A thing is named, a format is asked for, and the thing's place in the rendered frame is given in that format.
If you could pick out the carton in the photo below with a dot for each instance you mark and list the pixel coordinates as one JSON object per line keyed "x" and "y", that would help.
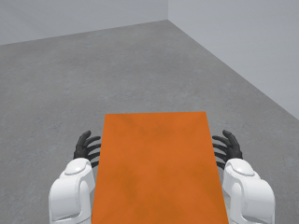
{"x": 157, "y": 168}

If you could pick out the left robot hand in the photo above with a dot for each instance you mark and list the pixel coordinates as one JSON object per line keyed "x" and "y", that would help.
{"x": 82, "y": 150}

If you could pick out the robot right forearm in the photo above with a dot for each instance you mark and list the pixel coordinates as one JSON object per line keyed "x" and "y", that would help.
{"x": 252, "y": 199}

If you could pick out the right robot hand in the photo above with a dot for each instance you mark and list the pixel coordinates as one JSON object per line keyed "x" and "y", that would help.
{"x": 232, "y": 149}

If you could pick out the robot left forearm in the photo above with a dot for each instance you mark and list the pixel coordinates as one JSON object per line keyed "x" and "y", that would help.
{"x": 69, "y": 198}

